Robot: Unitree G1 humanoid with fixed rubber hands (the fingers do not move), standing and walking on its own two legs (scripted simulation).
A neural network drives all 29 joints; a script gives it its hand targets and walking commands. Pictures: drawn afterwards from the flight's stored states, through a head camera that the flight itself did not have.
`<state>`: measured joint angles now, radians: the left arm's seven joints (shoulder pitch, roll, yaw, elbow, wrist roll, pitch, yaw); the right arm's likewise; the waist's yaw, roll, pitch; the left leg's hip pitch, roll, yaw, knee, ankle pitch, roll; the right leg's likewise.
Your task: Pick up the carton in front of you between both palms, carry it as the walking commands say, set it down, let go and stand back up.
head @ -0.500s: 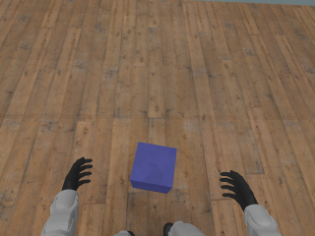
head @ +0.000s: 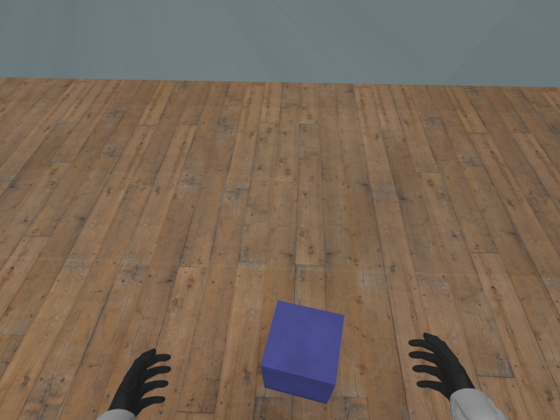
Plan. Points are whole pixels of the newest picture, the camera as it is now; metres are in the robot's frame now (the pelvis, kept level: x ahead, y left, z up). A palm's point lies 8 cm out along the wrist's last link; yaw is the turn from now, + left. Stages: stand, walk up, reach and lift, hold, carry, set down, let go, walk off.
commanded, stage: let go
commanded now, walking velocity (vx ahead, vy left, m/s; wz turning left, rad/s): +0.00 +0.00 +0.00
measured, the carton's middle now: (302, 352) +0.41 -0.05 -0.65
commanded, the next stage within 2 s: stand in 0.18 s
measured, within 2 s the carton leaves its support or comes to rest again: neither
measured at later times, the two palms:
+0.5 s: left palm out of the picture +0.12 +0.28 -0.08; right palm (498, 416) +0.14 -0.30 -0.10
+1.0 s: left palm out of the picture +0.11 +0.28 -0.09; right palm (504, 417) +0.14 -0.31 -0.10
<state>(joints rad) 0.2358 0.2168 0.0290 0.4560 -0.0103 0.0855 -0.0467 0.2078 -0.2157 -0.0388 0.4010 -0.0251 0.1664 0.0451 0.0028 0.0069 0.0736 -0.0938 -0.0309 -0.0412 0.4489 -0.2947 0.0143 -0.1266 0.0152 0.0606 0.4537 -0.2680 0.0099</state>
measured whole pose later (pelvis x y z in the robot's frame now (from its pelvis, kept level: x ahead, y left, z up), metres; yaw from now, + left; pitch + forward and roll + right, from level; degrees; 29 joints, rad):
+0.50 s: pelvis +0.00 -0.01 -0.01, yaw +1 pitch +0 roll +0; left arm 0.22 0.34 0.07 0.70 0.04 0.01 0.01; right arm 0.20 -0.34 -0.04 0.70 -0.05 0.01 -0.01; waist 0.00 0.04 0.01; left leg -0.19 -0.01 -0.06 0.52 -0.33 -0.01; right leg -0.22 0.03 0.04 0.52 -0.30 -0.01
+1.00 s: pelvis +0.01 -0.02 +0.00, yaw +1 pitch -1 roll +0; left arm 0.16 0.34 0.04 0.85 0.03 0.00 0.02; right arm 0.15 -0.36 -0.01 0.85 -0.03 -0.01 -0.03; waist 0.01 0.02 0.02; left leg -0.12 -0.01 -0.07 0.44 -0.30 -0.01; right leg -0.15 0.03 0.03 0.45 -0.28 -0.02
